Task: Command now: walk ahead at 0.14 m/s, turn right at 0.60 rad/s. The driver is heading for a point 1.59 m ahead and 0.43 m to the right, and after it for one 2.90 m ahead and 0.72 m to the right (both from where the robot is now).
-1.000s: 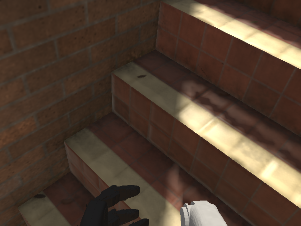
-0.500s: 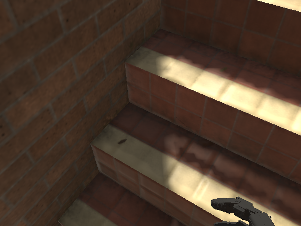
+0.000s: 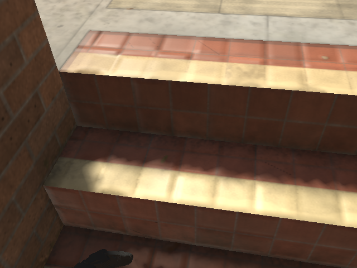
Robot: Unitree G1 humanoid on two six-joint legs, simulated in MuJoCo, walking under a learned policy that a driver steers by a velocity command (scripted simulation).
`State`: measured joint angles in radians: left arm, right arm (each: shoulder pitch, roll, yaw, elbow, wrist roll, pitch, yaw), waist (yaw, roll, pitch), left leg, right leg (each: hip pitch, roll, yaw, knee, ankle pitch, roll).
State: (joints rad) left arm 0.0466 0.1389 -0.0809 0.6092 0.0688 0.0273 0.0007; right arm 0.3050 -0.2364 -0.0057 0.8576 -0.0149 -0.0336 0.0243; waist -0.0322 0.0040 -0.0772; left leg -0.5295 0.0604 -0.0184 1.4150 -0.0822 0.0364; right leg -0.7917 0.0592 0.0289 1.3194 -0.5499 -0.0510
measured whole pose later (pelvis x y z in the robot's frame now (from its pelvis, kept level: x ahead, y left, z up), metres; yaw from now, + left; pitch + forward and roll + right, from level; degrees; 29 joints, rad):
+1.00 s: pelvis +0.11 -0.03 +0.11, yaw -31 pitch +3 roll +2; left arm 0.08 0.16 -0.01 0.60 0.01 0.02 -0.01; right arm 0.23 -0.26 -0.05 0.73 -0.01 0.03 -0.03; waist -0.02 -0.01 0.00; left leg -0.36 0.12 0.08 0.93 -0.48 -0.10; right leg -0.41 -0.03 -0.02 0.65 -0.30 -0.02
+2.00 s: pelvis +0.11 -0.06 +0.12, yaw -31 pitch +2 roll +1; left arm 0.26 0.18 0.00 0.83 -0.03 0.01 0.01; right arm 0.36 -0.17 0.00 1.04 -0.01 -0.01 -0.04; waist -0.02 -0.02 -0.04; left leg -0.15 0.05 0.03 0.47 -0.35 0.05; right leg -0.29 0.01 -0.05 0.53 -0.27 -0.06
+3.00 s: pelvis +0.21 -0.03 +0.24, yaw -31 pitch +3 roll -3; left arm 0.19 0.18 -0.03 0.68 -0.07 -0.01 0.02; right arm 0.30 -0.18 -0.01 0.73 -0.03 -0.02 -0.08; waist -0.06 0.01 -0.09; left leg -0.79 0.01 -0.11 1.14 -0.59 0.14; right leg -0.70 -0.06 -0.03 1.43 -0.13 0.10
